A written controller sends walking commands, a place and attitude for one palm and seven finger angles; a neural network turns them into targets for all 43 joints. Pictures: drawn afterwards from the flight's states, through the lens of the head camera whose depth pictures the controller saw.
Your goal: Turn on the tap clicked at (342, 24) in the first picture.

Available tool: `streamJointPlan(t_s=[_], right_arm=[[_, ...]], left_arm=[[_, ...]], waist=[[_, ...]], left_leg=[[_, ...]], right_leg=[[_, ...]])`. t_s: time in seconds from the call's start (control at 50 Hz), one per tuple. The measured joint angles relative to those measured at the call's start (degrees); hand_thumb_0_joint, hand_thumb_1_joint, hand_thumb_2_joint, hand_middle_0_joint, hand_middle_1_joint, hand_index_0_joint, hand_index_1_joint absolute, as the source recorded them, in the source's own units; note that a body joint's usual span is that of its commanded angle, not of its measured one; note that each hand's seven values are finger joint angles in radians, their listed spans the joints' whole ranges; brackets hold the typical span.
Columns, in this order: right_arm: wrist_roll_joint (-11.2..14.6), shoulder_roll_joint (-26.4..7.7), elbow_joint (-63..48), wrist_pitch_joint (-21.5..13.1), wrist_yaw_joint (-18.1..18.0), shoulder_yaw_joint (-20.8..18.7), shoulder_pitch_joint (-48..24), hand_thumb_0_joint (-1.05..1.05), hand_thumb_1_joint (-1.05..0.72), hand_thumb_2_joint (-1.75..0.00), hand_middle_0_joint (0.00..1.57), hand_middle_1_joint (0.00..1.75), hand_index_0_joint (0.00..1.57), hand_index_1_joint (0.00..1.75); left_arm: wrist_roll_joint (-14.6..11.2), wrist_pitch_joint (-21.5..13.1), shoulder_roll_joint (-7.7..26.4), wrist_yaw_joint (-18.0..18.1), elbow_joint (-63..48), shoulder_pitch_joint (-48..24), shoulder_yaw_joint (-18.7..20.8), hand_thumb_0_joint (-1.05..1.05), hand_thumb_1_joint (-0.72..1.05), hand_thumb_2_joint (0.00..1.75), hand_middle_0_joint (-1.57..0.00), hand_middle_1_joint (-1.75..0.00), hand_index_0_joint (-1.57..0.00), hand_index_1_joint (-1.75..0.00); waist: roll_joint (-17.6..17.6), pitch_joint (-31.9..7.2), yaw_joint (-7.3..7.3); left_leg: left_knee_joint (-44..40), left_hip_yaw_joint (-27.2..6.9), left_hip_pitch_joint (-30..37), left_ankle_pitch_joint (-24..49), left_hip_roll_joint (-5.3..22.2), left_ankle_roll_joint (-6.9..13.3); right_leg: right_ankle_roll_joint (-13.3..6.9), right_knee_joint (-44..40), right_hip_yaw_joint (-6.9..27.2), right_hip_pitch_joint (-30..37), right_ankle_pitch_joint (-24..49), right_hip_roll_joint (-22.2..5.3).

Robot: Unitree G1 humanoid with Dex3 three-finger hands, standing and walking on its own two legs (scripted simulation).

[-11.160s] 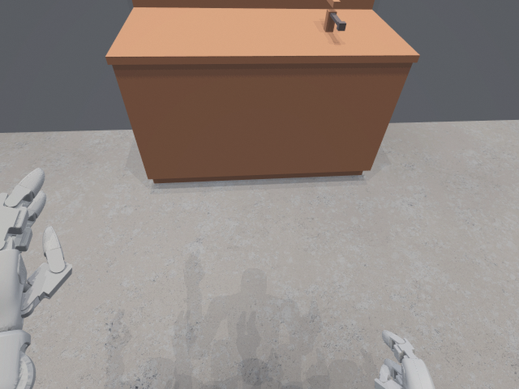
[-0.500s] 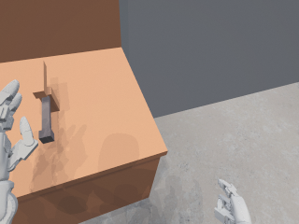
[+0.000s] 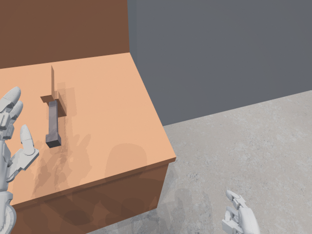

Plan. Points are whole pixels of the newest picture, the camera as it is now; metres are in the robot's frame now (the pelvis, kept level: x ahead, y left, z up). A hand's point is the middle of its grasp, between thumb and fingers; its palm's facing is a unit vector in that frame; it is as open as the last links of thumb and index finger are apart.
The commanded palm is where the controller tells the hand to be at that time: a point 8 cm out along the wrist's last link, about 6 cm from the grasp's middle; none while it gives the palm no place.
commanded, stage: look again from close up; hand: left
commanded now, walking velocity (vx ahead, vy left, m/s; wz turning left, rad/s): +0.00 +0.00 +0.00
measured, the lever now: (53, 140) +0.31 +0.30 +0.04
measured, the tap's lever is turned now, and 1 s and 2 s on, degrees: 0 0 0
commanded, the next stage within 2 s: shuffle to correct the standing spot in 0.14 s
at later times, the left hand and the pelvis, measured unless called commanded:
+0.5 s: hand (47, 154) +0.21 +0.22 +0.16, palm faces +0.36 -0.85 -0.37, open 7.4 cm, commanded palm +0.15 +0.26 +0.18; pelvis -0.01 -0.02 +0.00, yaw -1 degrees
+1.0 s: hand (21, 141) +0.22 +0.26 +0.19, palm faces +0.47 -0.75 -0.46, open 7.4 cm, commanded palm +0.12 +0.25 +0.18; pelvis -0.04 -0.03 -0.01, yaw -1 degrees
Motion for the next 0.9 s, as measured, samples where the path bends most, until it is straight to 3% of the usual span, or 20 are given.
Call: streamJointPlan(t_s=[0.38, 0.68, 0.78, 0.84, 0.9], right_arm=[[0.23, -0.33, 0.14, -0.48, -0.21, -0.52, 0.80, 0.01, -0.90, -0.90, 0.20, 0.30, 0.20, 0.30], [-0.03, 0.36, -2.61, -1.29, 0.69, -1.19, -1.95, 0.01, -0.90, -0.90, 0.20, 0.30, 0.20, 0.30], [0.22, -1.43, 0.02, -0.35, -0.33, -0.96, -0.72, 0.01, -0.90, -0.90, 0.20, 0.30, 0.20, 0.30], [0.20, -2.16, 1.81, -0.38, -1.00, -1.28, 0.47, 0.01, -0.90, -0.90, 0.20, 0.30, 0.20, 0.30], [0.19, -1.79, 2.63, -0.39, -1.36, -1.41, 1.18, 0.01, -0.90, -0.90, 0.20, 0.30, 0.20, 0.30]], left_arm=[[-0.09, -0.13, 0.10, 0.07, 0.29, -0.16, 0.46, 0.02, 0.89, 0.90, -0.20, -0.30, -0.21, -0.30], [-1.86, -1.90, 2.22, -1.88, -5.53, 2.58, 2.68, 0.02, 0.89, 0.90, -0.21, -0.30, -0.21, -0.30], [-1.86, 0.06, 0.54, 0.13, -4.81, 4.14, 1.14, 0.01, 0.89, 0.90, -0.21, -0.30, -0.21, -0.30], [-1.30, 1.19, 0.21, 1.20, -3.49, 3.67, 0.61, 0.01, 0.89, 0.90, -0.21, -0.30, -0.21, -0.30], [-0.83, 1.57, 0.58, 1.87, -2.07, 2.87, 0.83, 0.01, 0.89, 0.90, -0.21, -0.30, -0.21, -0.30]], waist=[[-0.02, 0.36, -0.13], [1.11, 3.45, 0.33], [1.04, 0.87, -0.21], [0.82, -0.36, -1.26], [-1.05, 0.17, -1.20]], left_leg=[[-1.01, 0.09, -0.16, 1.16, 0.66, -0.79], [5.54, -1.08, -7.36, 0.41, 4.37, -3.32], [10.61, -3.22, -7.14, -6.09, 1.54, -3.07], [5.06, -3.43, -2.91, -3.78, 0.59, -2.18], [2.18, -2.64, -0.28, -2.40, -0.68, -1.44]], right_leg=[[-0.68, -0.17, 0.15, -0.71, 0.73, 0.67], [-3.71, 5.77, -0.64, -7.75, 0.01, 3.98], [-4.01, 7.04, -0.17, -8.85, -0.67, 3.35], [-3.40, 7.13, -0.66, -8.38, -1.02, 2.69], [-2.73, 5.85, 0.13, -6.58, -0.48, 1.51]])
